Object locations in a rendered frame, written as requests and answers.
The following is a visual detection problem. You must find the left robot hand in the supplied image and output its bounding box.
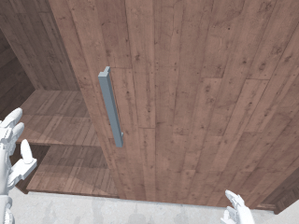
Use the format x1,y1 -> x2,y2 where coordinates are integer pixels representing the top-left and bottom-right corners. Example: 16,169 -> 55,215
0,107 -> 37,196

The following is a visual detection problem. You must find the handle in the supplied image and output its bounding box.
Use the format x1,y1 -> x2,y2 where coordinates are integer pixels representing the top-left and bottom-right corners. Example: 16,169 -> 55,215
98,66 -> 123,147

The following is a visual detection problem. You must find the wardrobe door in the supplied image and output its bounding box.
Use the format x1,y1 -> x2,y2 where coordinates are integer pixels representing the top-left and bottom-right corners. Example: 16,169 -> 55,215
49,0 -> 299,210
261,167 -> 299,204

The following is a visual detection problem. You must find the robot left forearm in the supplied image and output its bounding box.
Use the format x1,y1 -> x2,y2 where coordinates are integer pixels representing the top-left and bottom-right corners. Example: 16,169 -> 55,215
0,195 -> 15,224

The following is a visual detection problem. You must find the right robot hand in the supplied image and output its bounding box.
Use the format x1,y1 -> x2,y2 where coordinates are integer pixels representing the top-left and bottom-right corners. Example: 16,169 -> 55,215
221,190 -> 256,224

